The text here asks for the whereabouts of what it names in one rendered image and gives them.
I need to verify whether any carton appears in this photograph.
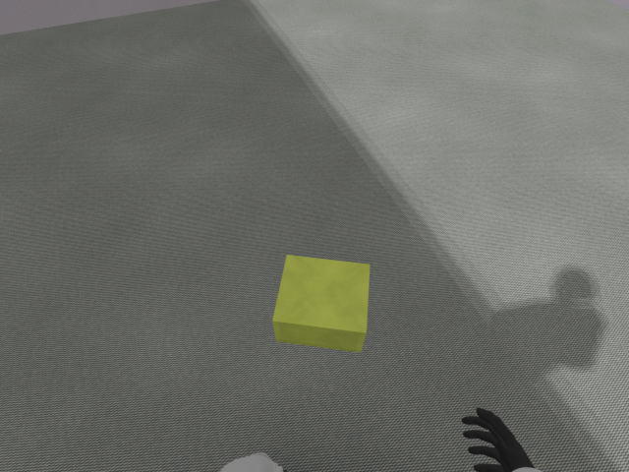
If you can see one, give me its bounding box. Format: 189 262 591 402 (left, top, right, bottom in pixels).
272 255 370 353

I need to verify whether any robot left shin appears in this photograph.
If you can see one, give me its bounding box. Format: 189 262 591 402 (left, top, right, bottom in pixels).
252 452 274 463

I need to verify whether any right robot hand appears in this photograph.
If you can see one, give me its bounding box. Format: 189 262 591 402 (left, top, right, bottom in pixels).
462 408 535 472

